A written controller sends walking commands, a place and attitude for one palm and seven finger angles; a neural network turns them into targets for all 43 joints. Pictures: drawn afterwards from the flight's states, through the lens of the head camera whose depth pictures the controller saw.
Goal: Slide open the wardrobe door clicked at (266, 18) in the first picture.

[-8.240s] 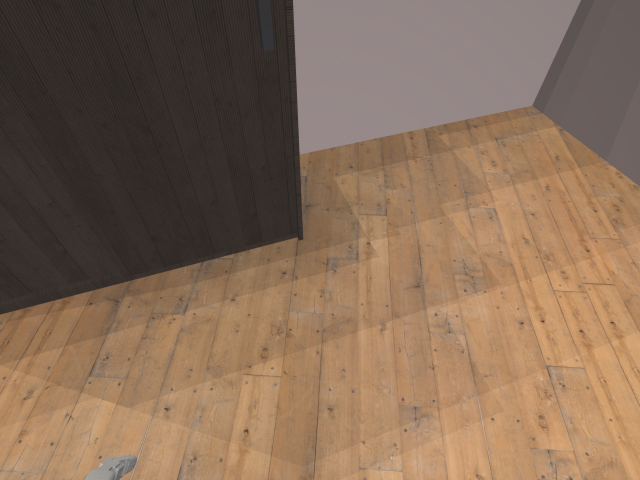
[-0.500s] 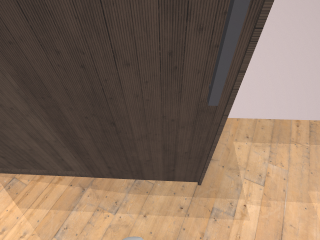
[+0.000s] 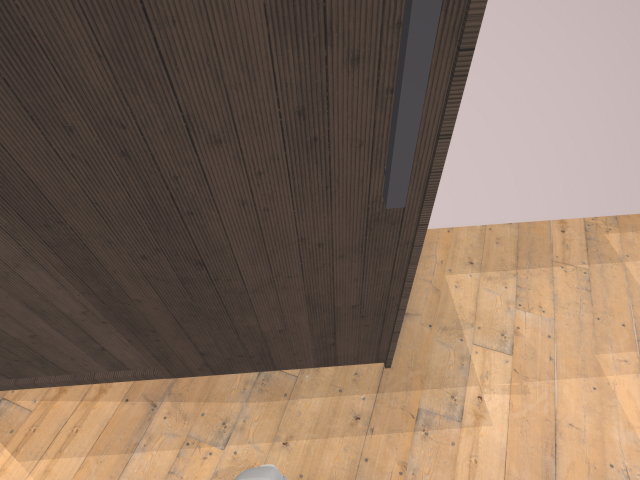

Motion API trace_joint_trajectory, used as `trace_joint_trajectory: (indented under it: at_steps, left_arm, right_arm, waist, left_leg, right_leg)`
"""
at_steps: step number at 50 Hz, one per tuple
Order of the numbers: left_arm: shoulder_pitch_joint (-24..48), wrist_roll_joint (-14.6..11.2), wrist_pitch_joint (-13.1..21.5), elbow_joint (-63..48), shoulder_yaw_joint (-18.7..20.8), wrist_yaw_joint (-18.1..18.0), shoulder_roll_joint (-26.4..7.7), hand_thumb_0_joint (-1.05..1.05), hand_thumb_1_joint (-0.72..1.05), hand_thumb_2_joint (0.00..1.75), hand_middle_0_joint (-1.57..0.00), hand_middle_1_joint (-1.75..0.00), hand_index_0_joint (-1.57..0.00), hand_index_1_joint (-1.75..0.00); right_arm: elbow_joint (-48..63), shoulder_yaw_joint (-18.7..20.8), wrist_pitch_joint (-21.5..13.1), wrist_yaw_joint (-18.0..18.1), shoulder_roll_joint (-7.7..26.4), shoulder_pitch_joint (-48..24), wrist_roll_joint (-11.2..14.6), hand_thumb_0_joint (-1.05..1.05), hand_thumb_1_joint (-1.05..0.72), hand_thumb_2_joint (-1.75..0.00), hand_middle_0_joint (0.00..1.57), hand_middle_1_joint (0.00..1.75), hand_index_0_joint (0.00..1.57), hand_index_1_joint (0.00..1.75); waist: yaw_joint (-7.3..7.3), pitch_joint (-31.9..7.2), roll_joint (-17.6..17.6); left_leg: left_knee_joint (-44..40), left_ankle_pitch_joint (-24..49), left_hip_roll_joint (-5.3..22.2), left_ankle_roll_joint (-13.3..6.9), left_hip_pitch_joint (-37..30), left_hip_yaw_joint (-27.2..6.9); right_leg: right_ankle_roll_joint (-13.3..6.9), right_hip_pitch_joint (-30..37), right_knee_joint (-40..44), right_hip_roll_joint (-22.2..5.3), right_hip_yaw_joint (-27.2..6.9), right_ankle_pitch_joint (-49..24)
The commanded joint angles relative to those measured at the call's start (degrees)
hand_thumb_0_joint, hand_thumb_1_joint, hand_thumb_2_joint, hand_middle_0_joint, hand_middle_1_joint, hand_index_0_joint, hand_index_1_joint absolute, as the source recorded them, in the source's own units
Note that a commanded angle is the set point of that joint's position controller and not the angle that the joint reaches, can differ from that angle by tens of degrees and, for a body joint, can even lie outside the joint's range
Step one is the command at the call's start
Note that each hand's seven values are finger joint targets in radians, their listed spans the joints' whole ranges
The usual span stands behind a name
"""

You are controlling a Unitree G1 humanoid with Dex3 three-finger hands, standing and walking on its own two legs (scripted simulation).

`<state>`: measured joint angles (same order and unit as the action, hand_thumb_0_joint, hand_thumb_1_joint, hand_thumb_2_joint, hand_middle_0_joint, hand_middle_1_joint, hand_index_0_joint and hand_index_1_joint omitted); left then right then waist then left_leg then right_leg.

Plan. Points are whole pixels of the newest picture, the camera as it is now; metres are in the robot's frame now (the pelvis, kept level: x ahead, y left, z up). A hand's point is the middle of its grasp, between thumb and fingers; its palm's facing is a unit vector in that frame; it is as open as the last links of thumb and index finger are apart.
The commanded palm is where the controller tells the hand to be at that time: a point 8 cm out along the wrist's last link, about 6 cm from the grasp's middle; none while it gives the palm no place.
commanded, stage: come to a stop and stand still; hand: right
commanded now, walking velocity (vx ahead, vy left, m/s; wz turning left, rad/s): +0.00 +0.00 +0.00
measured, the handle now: (401, 107) +0.50 -0.08 +0.21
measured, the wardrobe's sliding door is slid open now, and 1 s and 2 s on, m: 0.00 0.00 0.00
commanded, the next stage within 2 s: look again from close up in 1.26 s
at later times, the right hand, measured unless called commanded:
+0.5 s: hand out of the picture -0.04 -0.16 -0.16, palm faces +0.02 +0.99 -0.16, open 7.4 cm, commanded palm none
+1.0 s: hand out of the picture +0.00 -0.19 -0.16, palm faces +0.00 +0.97 -0.23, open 7.4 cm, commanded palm none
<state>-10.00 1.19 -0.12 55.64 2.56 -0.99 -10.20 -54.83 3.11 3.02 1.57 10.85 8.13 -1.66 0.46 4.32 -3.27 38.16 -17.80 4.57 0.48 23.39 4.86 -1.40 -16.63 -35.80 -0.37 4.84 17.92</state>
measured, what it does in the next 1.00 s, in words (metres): steps on the spot: left foot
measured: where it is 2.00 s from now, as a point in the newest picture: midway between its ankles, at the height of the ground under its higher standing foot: outside the picture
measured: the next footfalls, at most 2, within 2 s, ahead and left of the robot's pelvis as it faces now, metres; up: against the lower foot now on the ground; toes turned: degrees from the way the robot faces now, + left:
left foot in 0.24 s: +0.00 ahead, +0.12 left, +0.00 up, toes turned +3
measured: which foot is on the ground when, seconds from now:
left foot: up 0.00-0.22, down 0.24-1.00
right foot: down 0.00-1.00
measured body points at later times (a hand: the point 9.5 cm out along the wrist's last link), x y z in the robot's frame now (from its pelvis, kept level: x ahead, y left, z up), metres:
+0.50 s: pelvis -0.02 +0.00 +0.02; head -0.01 +0.00 +0.47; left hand -0.02 +0.23 -0.14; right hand -0.04 -0.21 -0.14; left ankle -0.04 +0.11 -0.72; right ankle +0.01 -0.10 -0.72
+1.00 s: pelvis -0.01 -0.01 +0.01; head -0.01 +0.01 +0.46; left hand -0.03 +0.19 -0.16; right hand +0.00 -0.24 -0.14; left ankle -0.04 +0.11 -0.72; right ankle +0.01 -0.10 -0.72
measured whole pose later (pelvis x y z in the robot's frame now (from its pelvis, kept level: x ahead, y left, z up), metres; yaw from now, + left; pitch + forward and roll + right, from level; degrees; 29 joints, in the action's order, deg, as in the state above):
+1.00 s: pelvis -0.01 -0.01 +0.01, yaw +1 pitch -1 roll +0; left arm -19.1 1.3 0.5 61.7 -0.8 -1.0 -8.3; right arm -61.8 -0.5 -1.1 2.4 7.5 17.0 -1.1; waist -1.0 0.3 2.9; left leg 30.5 -18.3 2.0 0.6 11.6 2.2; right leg -3.2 -15.4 -29.8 0.8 5.9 14.2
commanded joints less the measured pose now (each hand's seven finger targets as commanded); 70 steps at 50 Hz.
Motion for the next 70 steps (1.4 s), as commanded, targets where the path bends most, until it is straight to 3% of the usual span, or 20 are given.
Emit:
trace_joint_trajectory:
  at_steps: [1,3,4,9,11,12,13,15,17,22,34,35,36,37,38,42,47,52,55,70]
  left_arm:
    - [-1.61,0.68,0.3,-3.3,0.76,-0.94,-7.55,0.0,0.9,0.9,-0.2,-0.3,-0.2,-0.3]
    - [-0.03,0.18,0.93,-3.55,0.19,-1.11,-5.82,0.0,0.9,0.9,-0.2,-0.3,-0.2,-0.3]
    - [-0.94,0.08,1.08,-3.18,0.12,-1.15,-5.76,0.0,0.9,0.9,-0.2,-0.3,-0.2,-0.3]
    - [-6.3,-0.03,0.95,0.02,0.62,-1.22,-6.42,0.0,0.9,0.9,-0.2,-0.3,-0.2,-0.3]
    - [-5.63,-0.86,1.23,0.89,0.31,-1.04,-6.0,0.0,0.9,0.9,-0.2,-0.3,-0.2,-0.3]
    - [-5.17,-1.23,1.36,1.1,-0.08,-0.84,-4.34,0.0,0.9,0.9,-0.2,-0.3,-0.2,-0.3]
    - [-5.12,-1.22,1.41,1.24,-0.37,-0.57,-3.3,0.0,0.9,0.9,-0.2,-0.3,-0.2,-0.3]
    - [-4.79,-0.78,0.79,2.85,-0.43,-0.53,-3.44,0.0,0.9,0.9,-0.2,-0.3,-0.2,-0.3]
    - [-5.26,-0.72,0.58,4.53,-0.81,-0.41,-3.42,0.0,0.9,0.9,-0.2,-0.3,-0.2,-0.3]
    - [-6.93,-0.53,0.51,7.52,-1.71,-0.31,-2.64,0.0,0.9,0.9,-0.2,-0.3,-0.2,-0.3]
    - [-12.42,-0.43,1.18,10.33,-2.22,-0.88,-0.35,0.0,0.9,0.9,-0.2,-0.3,-0.2,-0.3]
    - [-4.72,-0.6,2.14,5.82,-2.39,-0.03,-3.63,0.0,0.9,0.9,-0.2,-0.3,-0.2,-0.3]
    - [-9.66,-0.38,1.23,4.57,-2.09,0.21,-0.98,0.0,0.9,0.9,-0.2,-0.3,-0.2,-0.3]
    - [-12.17,0.02,1.0,4.87,-1.92,0.39,-1.65,0.0,0.9,0.9,-0.2,-0.3,-0.2,-0.3]
    - [-14.22,0.35,1.82,4.56,-2.13,0.46,-1.19,0.0,0.9,0.9,-0.2,-0.3,-0.2,-0.3]
    - [-13.0,-0.15,2.1,3.01,-2.05,-0.14,-2.47,0.0,0.9,0.9,-0.2,-0.3,-0.2,-0.3]
    - [-11.93,-0.19,2.12,2.84,-1.9,-0.18,-3.42,0.0,0.9,0.9,-0.2,-0.3,-0.2,-0.3]
    - [-10.81,-0.29,2.59,3.65,-2.0,-0.23,-4.39,0.0,0.9,0.9,-0.2,-0.3,-0.2,-0.3]
    - [-9.77,-0.27,2.84,3.95,-1.99,-0.37,-5.06,0.0,0.9,0.9,-0.2,-0.3,-0.2,-0.3]
    - [-5.09,-0.47,2.51,4.7,-1.76,-0.42,-7.42,0.0,0.9,0.9,-0.2,-0.3,-0.2,-0.3]
  right_arm:
    - [2.23,1.28,-0.22,-0.03,3.95,3.8,-0.25,0.0,-0.9,-0.9,0.2,0.3,0.2,0.3]
    - [-0.21,0.83,-0.74,-0.22,3.23,8.1,-0.26,0.0,-0.9,-0.9,0.2,0.3,0.2,0.3]
    - [-0.67,0.44,-0.93,-0.12,2.59,8.42,-0.02,0.0,-0.9,-0.9,0.2,0.3,0.2,0.3]
    - [-1.83,-1.12,-2.43,0.2,1.37,8.24,0.46,0.0,-0.9,-0.9,0.2,0.3,0.2,0.3]
    - [-4.15,-1.38,-3.32,0.51,2.77,12.37,0.48,0.0,-0.9,-0.9,0.2,0.3,0.2,0.3]
    - [-5.11,-1.55,-3.86,0.73,3.93,12.61,0.41,0.0,-0.9,-0.9,0.2,0.3,0.2,0.3]
    - [-5.34,-1.7,-4.15,0.77,4.83,12.06,0.52,0.0,-0.9,-0.9,0.2,0.3,0.2,0.3]
    - [-6.24,-2.02,-4.62,0.66,4.25,11.41,0.76,0.0,-0.9,-0.9,0.2,0.3,0.2,0.3]
    - [-6.54,-2.41,-4.27,0.57,3.49,10.46,0.84,0.0,-0.9,-0.9,0.2,0.3,0.2,0.3]
    - [-8.24,-2.59,-3.9,0.54,3.0,11.72,0.85,0.0,-0.9,-0.9,0.2,0.3,0.2,0.3]
    - [-9.62,-2.41,-4.0,0.68,1.08,13.28,1.12,0.0,-0.9,-0.9,0.2,0.3,0.2,0.3]
    - [-10.05,-3.67,-5.48,2.69,2.11,16.3,0.09,0.0,-0.9,-0.9,0.2,0.3,0.2,0.3]
    - [-7.07,-2.75,-5.58,2.18,5.0,12.69,0.76,0.0,-0.9,-0.9,0.2,0.3,0.2,0.3]
    - [-5.75,-2.66,-5.51,1.78,4.72,11.21,0.68,0.0,-0.9,-0.9,0.2,0.3,0.2,0.3]
    - [-5.29,-2.53,-6.1,1.56,3.83,11.35,0.62,0.0,-0.9,-0.9,0.2,0.3,0.2,0.3]
    - [-5.82,-3.14,-5.38,1.21,1.07,12.56,0.85,0.0,-0.9,-0.9,0.2,0.3,0.2,0.3]
    - [-5.33,-3.04,-4.93,1.08,1.42,12.59,0.78,0.0,-0.9,-0.9,0.2,0.3,0.2,0.3]
    - [-4.79,-2.8,-5.05,1.06,2.86,12.25,0.75,0.0,-0.9,-0.9,0.2,0.3,0.2,0.3]
    - [-4.81,-2.57,-5.04,1.05,3.68,11.9,0.78,0.0,-0.9,-0.9,0.2,0.3,0.2,0.3]
    - [-5.32,-2.56,-4.68,0.57,6.31,10.21,0.63,0.0,-0.9,-0.9,0.2,0.3,0.2,0.3]
  waist:
    - [1.09,0.92,13.59]
    - [2.42,-1.63,9.83]
    - [1.76,-2.76,9.29]
    - [-0.89,-6.05,7.63]
    - [0.61,-7.88,5.14]
    - [-0.32,-6.55,1.35]
    - [-0.83,-5.69,1.86]
    - [-1.23,-6.2,-5.53]
    - [-1.44,-2.57,-2.9]
    - [-0.91,1.74,0.96]
    - [-0.11,1.32,3.5]
    - [2.09,3.42,7.8]
    - [-2.45,-0.25,8.47]
    - [-2.83,-1.04,7.42]
    - [-2.75,-5.89,10.52]
    - [-1.24,-1.36,3.54]
    - [-0.88,1.49,1.86]
    - [-0.71,-0.52,0.32]
    - [-0.55,-1.84,2.05]
    - [-0.42,-2.24,3.11]
  left_leg:
    - [19.59,-7.29,-2.26,-0.26,1.58,-6.35]
    - [20.21,-4.02,-1.87,0.32,2.12,-6.14]
    - [18.0,-4.46,-1.67,0.81,1.35,-5.71]
    - [-6.32,-5.29,-1.2,1.45,-5.64,-3.02]
    - [-18.73,7.82,0.09,1.24,-13.63,-4.28]
    - [-19.22,15.09,3.5,-0.33,-14.77,-8.82]
    - [-17.66,22.79,5.9,-1.54,-14.95,-9.24]
    - [-17.89,18.39,5.42,-2.54,-11.55,-9.93]
    - [-20.4,6.4,4.14,-2.14,-7.74,-9.6]
    - [-22.85,-2.91,2.82,-1.69,-6.31,-8.79]
    - [-20.92,2.55,2.08,-1.98,-10.92,-6.68]
    - [-19.93,15.92,3.96,-2.69,-7.95,-9.69]
    - [-20.93,-3.41,5.27,-4.55,-6.17,-11.2]
    - [-19.01,-9.55,3.52,-4.89,-4.48,-10.32]
    - [-15.41,-0.51,2.91,-4.99,-7.66,-8.07]
    - [-13.34,-0.67,0.12,-3.9,-8.24,-6.65]
    - [-13.32,-0.02,-0.1,-3.28,-7.28,-6.96]
    - [-13.64,5.02,0.75,-2.87,-8.84,-7.24]
    - [-13.49,7.85,0.93,-2.68,-9.76,-7.3]
    - [-16.25,10.26,1.6,-2.42,-11.02,-8.12]
  right_leg:
    - [-7.69,-6.19,25.07,-15.29,-17.66,-2.12]
    - [-7.16,-0.48,22.13,-12.33,-11.05,-12.71]
    - [-7.42,2.13,21.11,-12.22,-10.05,-17.22]
    - [-8.33,12.72,15.93,-13.4,-10.93,-32.04]
    - [-4.48,10.59,12.41,-10.23,-8.84,-26.52]
    - [-1.62,7.74,11.7,-7.59,-6.71,-20.09]
    - [-0.38,7.02,12.75,-5.95,-5.65,-17.65]
    - [0.56,10.18,13.29,-5.46,-4.55,-12.4]
    - [0.57,10.26,15.72,-5.69,-4.98,-8.54]
    - [0.6,7.42,18.57,-5.43,-5.99,-3.58]
    - [0.79,3.82,19.35,-5.74,-6.67,-4.61]
    - [1.76,0.8,6.66,-5.69,-4.54,-10.95]
    - [1.36,2.3,7.94,-3.98,-5.55,-1.19]
    - [0.85,1.4,7.7,-3.85,-5.57,0.75]
    - [0.38,3.01,8.03,-4.41,-6.46,-6.84]
    - [-1.45,-1.08,13.0,-5.89,-9.0,-2.92]
    - [-1.59,-1.0,15.78,-5.97,-8.9,-0.52]
    - [-1.63,2.6,15.18,-5.87,-7.43,-8.04]
    - [-1.64,4.78,14.58,-6.01,-6.82,-12.89]
    - [-1.15,7.35,15.18,-6.51,-5.92,-13.55]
